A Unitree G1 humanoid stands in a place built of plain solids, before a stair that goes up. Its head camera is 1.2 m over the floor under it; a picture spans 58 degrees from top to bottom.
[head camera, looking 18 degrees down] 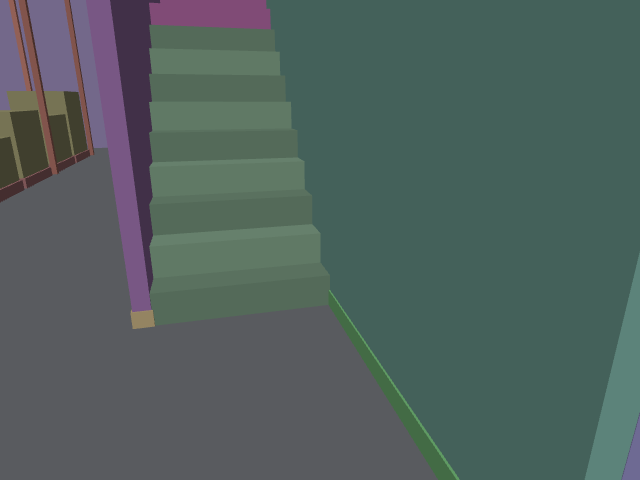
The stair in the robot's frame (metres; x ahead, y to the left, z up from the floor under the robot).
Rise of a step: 0.20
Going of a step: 0.22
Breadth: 1.02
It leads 15 degrees to the left of straight ahead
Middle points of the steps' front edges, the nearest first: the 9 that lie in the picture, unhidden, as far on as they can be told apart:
2.27 0.43 0.20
2.49 0.49 0.39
2.70 0.55 0.59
2.92 0.60 0.79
3.13 0.66 0.99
3.34 0.71 1.18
3.56 0.77 1.38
3.77 0.83 1.58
3.98 0.88 1.77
